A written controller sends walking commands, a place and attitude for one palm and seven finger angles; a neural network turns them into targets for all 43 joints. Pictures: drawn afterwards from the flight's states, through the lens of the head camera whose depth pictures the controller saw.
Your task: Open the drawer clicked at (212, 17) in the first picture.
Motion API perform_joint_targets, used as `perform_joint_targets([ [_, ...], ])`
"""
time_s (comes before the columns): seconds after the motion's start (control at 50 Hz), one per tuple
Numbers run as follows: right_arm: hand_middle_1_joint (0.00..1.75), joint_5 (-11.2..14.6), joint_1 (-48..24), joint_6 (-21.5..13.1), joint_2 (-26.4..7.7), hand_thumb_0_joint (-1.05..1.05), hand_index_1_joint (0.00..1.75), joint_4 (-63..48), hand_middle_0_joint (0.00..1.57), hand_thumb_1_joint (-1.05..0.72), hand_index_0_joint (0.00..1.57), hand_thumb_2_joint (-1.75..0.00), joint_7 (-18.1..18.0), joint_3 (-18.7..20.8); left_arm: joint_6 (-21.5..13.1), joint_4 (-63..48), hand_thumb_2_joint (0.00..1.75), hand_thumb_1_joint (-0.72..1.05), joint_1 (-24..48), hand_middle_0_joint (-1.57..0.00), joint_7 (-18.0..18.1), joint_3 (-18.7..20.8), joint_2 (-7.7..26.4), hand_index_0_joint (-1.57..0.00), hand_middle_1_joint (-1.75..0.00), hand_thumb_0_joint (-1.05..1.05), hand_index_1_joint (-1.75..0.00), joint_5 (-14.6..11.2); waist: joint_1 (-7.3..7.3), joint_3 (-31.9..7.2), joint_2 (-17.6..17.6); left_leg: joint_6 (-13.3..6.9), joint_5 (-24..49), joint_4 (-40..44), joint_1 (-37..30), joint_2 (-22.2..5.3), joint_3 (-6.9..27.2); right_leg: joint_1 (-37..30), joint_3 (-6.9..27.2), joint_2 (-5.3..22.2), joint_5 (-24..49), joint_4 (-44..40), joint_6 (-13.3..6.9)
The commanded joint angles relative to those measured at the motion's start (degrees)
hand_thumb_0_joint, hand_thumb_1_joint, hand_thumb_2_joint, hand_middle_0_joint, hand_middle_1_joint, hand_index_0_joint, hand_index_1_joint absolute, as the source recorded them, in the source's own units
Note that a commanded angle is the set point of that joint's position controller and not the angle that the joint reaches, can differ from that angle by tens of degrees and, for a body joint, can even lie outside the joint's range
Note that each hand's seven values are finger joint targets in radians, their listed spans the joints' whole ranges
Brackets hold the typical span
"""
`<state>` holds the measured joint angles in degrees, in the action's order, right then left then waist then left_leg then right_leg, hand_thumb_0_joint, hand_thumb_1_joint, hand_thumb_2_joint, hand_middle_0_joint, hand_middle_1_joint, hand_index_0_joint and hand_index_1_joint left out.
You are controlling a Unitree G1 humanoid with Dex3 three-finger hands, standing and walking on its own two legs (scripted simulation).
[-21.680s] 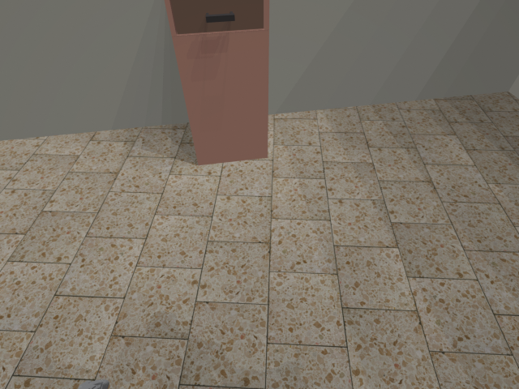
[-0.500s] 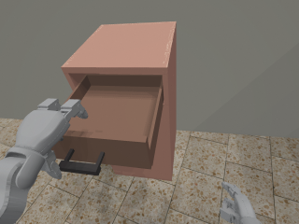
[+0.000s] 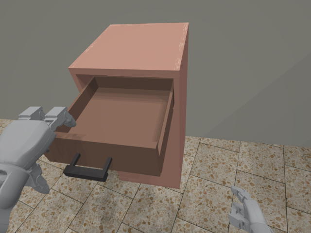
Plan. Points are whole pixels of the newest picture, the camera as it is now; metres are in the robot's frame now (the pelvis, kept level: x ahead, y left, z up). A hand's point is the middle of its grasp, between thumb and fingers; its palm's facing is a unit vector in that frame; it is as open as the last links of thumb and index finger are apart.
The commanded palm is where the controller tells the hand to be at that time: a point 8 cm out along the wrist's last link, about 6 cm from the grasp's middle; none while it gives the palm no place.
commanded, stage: draw the hand back to the body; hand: left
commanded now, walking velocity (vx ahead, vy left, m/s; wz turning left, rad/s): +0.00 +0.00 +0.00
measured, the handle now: (89, 166) +0.25 +0.24 +0.04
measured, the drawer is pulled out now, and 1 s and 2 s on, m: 0.30 0.30 0.30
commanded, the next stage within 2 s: step back with the hand held close in 1.00 s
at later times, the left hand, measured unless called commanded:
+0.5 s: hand (57, 130) +0.23 +0.23 +0.22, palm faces +0.42 -0.82 -0.40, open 11.3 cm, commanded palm +0.17 +0.27 +0.23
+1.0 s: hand (49, 135) +0.22 +0.24 +0.22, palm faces +0.47 -0.80 -0.38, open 7.6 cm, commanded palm +0.16 +0.28 +0.23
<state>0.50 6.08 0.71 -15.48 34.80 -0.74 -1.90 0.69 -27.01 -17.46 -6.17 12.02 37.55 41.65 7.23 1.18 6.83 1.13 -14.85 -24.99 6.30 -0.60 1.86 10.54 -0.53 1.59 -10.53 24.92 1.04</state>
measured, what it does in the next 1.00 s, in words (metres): stands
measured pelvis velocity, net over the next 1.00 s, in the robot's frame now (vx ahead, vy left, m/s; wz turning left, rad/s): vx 0.02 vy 0.00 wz -0.01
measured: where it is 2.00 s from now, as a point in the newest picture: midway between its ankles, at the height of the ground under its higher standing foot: outside the picture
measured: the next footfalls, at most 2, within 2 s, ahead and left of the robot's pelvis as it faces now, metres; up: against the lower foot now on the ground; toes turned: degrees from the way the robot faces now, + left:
none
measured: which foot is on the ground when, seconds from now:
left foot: down 0.00-1.00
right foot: down 0.00-1.00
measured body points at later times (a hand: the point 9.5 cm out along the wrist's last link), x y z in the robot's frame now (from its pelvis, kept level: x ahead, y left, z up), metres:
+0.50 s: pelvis +0.03 +0.00 +0.00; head +0.02 -0.01 +0.45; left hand +0.20 +0.27 +0.24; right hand +0.20 -0.22 -0.08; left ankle -0.01 +0.13 -0.74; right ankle +0.04 -0.13 -0.74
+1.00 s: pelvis +0.02 +0.00 +0.00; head +0.01 -0.02 +0.45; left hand +0.18 +0.28 +0.24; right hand +0.23 -0.21 -0.08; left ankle -0.01 +0.13 -0.74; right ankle +0.04 -0.13 -0.74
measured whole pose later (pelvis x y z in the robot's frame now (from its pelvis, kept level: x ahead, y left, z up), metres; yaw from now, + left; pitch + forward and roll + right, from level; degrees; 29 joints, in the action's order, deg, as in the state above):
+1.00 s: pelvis +0.02 +0.00 +0.00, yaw -1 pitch -4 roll -1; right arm -1.0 10.4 -9.4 -11.4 35.9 -4.1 -1.4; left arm -8.5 -31.3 -23.0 5.0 21.9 18.9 -2.9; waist 4.8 1.4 3.8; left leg 1.5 -17.2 -24.8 3.5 -2.0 1.4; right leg 7.5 -0.4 0.2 -11.9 23.5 0.7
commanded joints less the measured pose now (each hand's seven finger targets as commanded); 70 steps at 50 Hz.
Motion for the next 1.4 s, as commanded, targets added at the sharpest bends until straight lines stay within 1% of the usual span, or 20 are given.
perform_joint_targets([
  [0.0, 0.30, 0.62, -8.24, -6.73, -1.19, 0.00, 0.30, -13.65, 0.20, -0.90, 0.20, -0.90, -1.42, 2.05, -5.42, -17.47, 0.32, -0.47, 18.48, -0.30, 5.23, 10.52, -7.43, -0.30, -1.18, 0.00, -1.18, -37.53, -5.84, -2.37, -5.94, -2.36, 4.22, 2.72, -0.51, 0.13, -3.61, -1.76, -2.84, -3.10, 0.92, -7.00, -1.76],
  [0.02, 0.30, -0.57, -4.98, -8.61, -2.53, 0.00, 0.30, -9.45, 0.20, -0.90, 0.20, -0.90, -2.84, 1.48, -7.33, -2.74, 0.33, -0.43, 6.38, -0.29, 7.88, 13.13, -4.00, -0.29, -1.15, 0.00, -1.15, -38.56, -5.66, 0.34, -12.17, -2.03, 1.60, 3.46, 1.42, -1.09, -3.34, -2.12, -3.66, -2.92, -0.64, -5.62, -1.36],
  [0.04, 0.30, -0.31, -4.86, -8.93, -2.89, 0.00, 0.30, -9.86, 0.20, -0.90, 0.20, -0.90, -3.42, 1.95, -8.54, -6.63, 0.34, -0.40, 1.96, -0.29, 8.42, 14.94, -5.37, -0.29, -1.13, 0.00, -1.13, -42.97, -4.24, -1.45, -14.16, -1.89, 2.31, 4.57, 1.94, -1.07, -2.53, -4.17, -4.04, -2.61, -0.99, -5.97, -0.95],
  [0.08, 0.30, -0.49, -5.56, -11.38, -2.47, 0.00, 0.30, -10.11, 0.20, -0.90, 0.20, -0.90, -4.01, 1.81, -12.10, -16.96, 0.37, -0.32, 8.95, -0.29, 10.30, 16.40, -3.55, -0.29, -1.09, 0.00, -1.09, -44.43, -3.61, -7.57, -6.67, -1.70, 2.87, 4.77, -0.37, -0.36, -3.58, -6.71, -2.95, -1.67, -1.17, -5.96, -0.73],
  [0.1, 0.30, -0.86, -5.37, -12.63, -2.52, 0.00, 0.30, -8.88, 0.20, -0.90, 0.20, -0.90, -4.44, 1.58, -13.11, -16.45, 0.39, -0.29, 8.98, -0.29, 11.28, 17.73, -2.47, -0.29, -1.07, 0.00, -1.07, -44.69, -3.41, -6.52, -1.93, -1.45, 2.68, 4.65, -0.78, -0.01, -4.06, -6.03, -2.47, -1.98, -1.42, -6.55, -0.91],
  [0.14, 0.30, -1.06, -3.71, -13.87, -1.56, 0.00, 0.30, -8.21, 0.20, -0.90, 0.20, -0.90, -4.41, 1.28, -13.76, -12.69, 0.42, -0.22, 6.08, -0.28, 12.06, 14.44, -7.36, -0.28, -1.02, 0.00, -1.02, -44.84, -3.52, -3.22, -2.73, -1.00, 3.69, 5.97, 1.51, -0.28, -3.72, -6.33, -3.17, -1.82, -0.91, -6.21, -1.23],
  [0.2, 0.30, -1.19, -3.82, -14.76, -2.04, 0.00, 0.30, -7.53, 0.20, -0.90, 0.20, -0.90, -4.44, 1.83, -14.47, -12.70, 0.47, -0.12, 6.45, -0.27, 12.56, 16.14, -5.82, -0.27, -0.95, 0.00, -0.95, -45.00, -2.84, -1.78, -1.28, -1.06, 5.32, 5.87, 1.47, -0.25, -4.17, -6.44, -2.31, -2.04, 0.35, -7.29, -1.45],
  [0.24, 0.30, -1.28, -3.44, -15.17, -1.52, 0.00, 0.30, -7.61, 0.20, -0.90, 0.20, -0.90, -4.07, 1.59, -14.94, -13.34, 0.50, -0.05, 6.21, -0.27, 12.36, 14.06, -8.18, -0.27, -0.91, 0.00, -0.91, -44.81, -2.98, -1.77, -0.21, -0.99, 7.28, 5.95, 2.29, -0.19, -3.94, -7.55, -2.46, -1.74, 2.38, -6.33, -1.67],
  [0.28, 0.30, -1.33, -3.17, -15.48, -1.68, 0.00, 0.30, -7.56, 0.20, -0.90, 0.20, -0.90, -3.61, 1.90, -15.20, -15.29, 0.52, 0.02, 5.21, -0.26, 12.24, 14.14, -8.10, -0.26, -0.86, 0.00, -0.86, -44.53, -2.79, -3.78, 1.52, -0.83, 10.35, 5.35, 1.50, -0.17, -4.15, -8.58, -2.43, -1.85, 5.65, -5.23, -1.78],
  [0.4, 0.30, -1.45, -2.74, -15.81, -2.23, 0.00, 0.30, -7.42, 0.20, -0.90, 0.20, -0.90, -3.16, 2.79, -15.07, -16.60, 0.62, 0.23, -0.04, -0.25, 12.05, 16.62, -6.58, -0.25, -0.73, 0.00, -0.73, -44.76, -2.56, -6.09, -2.49, -0.77, 16.61, 3.93, 0.84, -0.56, -4.29, -9.71, -2.76, -2.18, 12.73, -4.07, -1.53],
  [0.56, 0.30, -0.99, -2.01, -14.09, -1.91, 0.00, 0.30, -7.53, 0.20, -0.90, 0.20, -0.90, -3.36, 3.14, -14.02, -14.10, 0.74, 0.51, -2.98, -0.23, 11.83, 16.63, -8.47, -0.23, -0.55, 0.00, -0.55, -45.28, -3.05, -5.70, -5.16, -0.61, 18.22, 3.59, 0.84, -1.11, -4.56, -8.47, -3.19, -2.27, 13.43, -3.33, -1.06],
  [0.78, 0.30, -1.08, -2.40, -13.24, -1.66, 0.00, 0.30, -8.16, 0.20, -0.90, 0.20, -0.90, -3.57, 2.75, -12.62, -16.46, 0.90, 0.90, 0.24, -0.20, 12.06, 16.05, -8.00, -0.20, -0.30, 0.00, -0.30, -45.00, -3.21, -5.72, -3.90, -0.77, 15.47, 3.56, 0.50, -0.71, -3.94, -7.35, -2.47, -2.14, 11.15, -3.73, -1.15],
  [1.06, 0.30, -1.00, -2.99, -13.15, -1.24, 0.00, 0.30, -8.11, 0.20, -0.90, 0.20, -0.90, -3.70, 2.45, -12.07, -14.30, 0.90, 0.90, -0.60, -0.20, 12.26, 16.07, -8.48, -0.20, -0.30, 0.00, -0.30, -45.30, -3.05, -2.98, -4.07, -0.66, 11.07, 4.05, 2.23, -0.74, -3.64, -6.33, -2.48, -2.16, 6.85, -4.48, -1.30],
  [1.08, 0.30, -0.93, -3.13, -13.11, -1.39, 0.00, 0.30, -8.28, 0.20, -0.90, 0.20, -0.90, -3.58, 2.59, -12.25, -15.94, 0.90, 0.90, 0.98, -0.20, 12.23, 16.01, -8.07, -0.20, -0.30, 0.00, -0.30, -45.00, -3.03, -3.95, -2.71, -0.65, 10.61, 4.05, 1.91, -0.63, -3.45, -6.48, -2.14, -2.09, 6.08, -4.49, -1.43],
  [1.1, 0.30, 0.16, -2.32, -11.77, -2.80, 0.00, 0.30, -10.13, 0.20, -0.90, 0.20, -0.90, -2.95, 1.72, -15.34, -17.18, 0.90, 0.90, 10.36, -0.20, 12.91, 25.31, 1.10, -0.20, -0.30, 0.00, -0.30, -44.57, -5.65, 3.68, 1.53, -1.26, 3.44, 3.32, 7.27, -0.65, -3.83, 0.56, 3.26, 0.00, 4.90, -7.70, -1.39],
  [1.12, 0.30, -0.35, -2.31, -10.81, -2.57, 0.00, 0.30, -10.16, 0.20, -0.90, 0.20, -0.90, -3.38, 2.74, -15.52, -12.87, 0.90, 0.90, 0.89, -0.20, 12.31, 20.61, -5.15, -0.20, -0.30, 0.00, -0.30, -44.71, -5.86, 1.90, -6.48, -1.75, 2.63, 1.45, 7.60, -0.80, -2.35, 2.71, 3.60, 1.13, 5.11, -8.65, -1.16],
  [1.16, 0.30, -0.19, -2.10, -9.57, -3.10, 0.00, 0.30, -10.65, 0.20, -0.90, 0.20, -0.90, -2.75, 3.34, -15.91, -13.85, 0.90, 0.90, -3.38, -0.20, 11.76, 18.87, -6.60, -0.20, -0.30, 0.00, -0.30, -44.64, -6.36, -3.02, -11.27, -2.13, 3.88, -1.07, 5.65, -0.17, -2.83, 2.47, 5.16, 2.85, 4.95, -9.28, -1.60],
  [1.2, 0.30, -0.15, -2.52, -9.11, -3.53, 0.00, 0.30, -11.21, 0.20, -0.90, 0.20, -0.90, -2.68, 3.87, -16.69, -17.55, 0.90, 0.90, -4.97, -0.20, 12.03, 19.66, -5.71, -0.20, -0.30, 0.00, -0.30, -44.45, -6.40, -6.67, -7.11, -1.91, 7.89, -1.95, 4.88, -0.01, -3.12, 1.64, 5.30, 3.37, 11.05, -7.50, -2.09],
  [1.28, 0.30, 0.15, -0.80, -7.39, -3.89, 0.00, 0.30, -12.63, 0.20, -0.90, 0.20, -0.90, -2.50, 5.00, -16.69, -19.66, 0.90, 0.90, -11.94, -0.20, 13.07, 22.02, -4.50, -0.20, -0.30, 0.00, -0.30, -44.42, -6.58, -12.21, -5.14, -1.46, 18.49, -0.37, 6.83, -1.93, -2.29, -3.80, 1.64, 1.68, 19.31, -0.31, -0.95],
  [1.38, 0.30, -0.16, 0.04, -6.44, -3.84, 0.00, 0.30, -14.49, 0.20, -0.90, 0.20, -0.90, -2.90, 5.97, -17.03, -22.14, 0.90, 0.90, -15.90, -0.20, 14.01, 24.55, -3.37, -0.20, -0.30, 0.00, -0.30, -44.36, -6.58, -12.35, -3.34, -1.43, 21.68, 0.08, 11.09, -3.57, -1.09, -4.57, 0.53, 0.59, 20.79, 5.28, -0.58],
])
